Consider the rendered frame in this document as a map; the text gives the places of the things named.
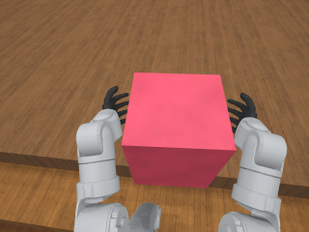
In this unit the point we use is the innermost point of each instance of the robot right upper arm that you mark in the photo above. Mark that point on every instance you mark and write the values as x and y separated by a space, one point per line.
240 222

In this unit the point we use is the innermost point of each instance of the robot right hand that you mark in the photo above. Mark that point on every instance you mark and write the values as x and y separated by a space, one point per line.
248 110

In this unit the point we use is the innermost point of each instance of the robot left thigh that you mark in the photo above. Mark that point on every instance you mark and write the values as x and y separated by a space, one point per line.
146 218

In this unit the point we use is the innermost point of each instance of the robot left upper arm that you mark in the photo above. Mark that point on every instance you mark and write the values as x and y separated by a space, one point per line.
104 217

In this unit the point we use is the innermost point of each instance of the carton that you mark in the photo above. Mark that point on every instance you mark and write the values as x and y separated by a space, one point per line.
178 131

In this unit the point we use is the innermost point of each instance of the robot left hand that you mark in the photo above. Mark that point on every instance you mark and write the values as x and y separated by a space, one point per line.
109 102

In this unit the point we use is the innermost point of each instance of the left robot forearm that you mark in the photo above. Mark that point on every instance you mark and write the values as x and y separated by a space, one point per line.
95 143

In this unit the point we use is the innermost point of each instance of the right robot forearm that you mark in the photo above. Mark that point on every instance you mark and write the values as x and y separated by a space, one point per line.
261 167

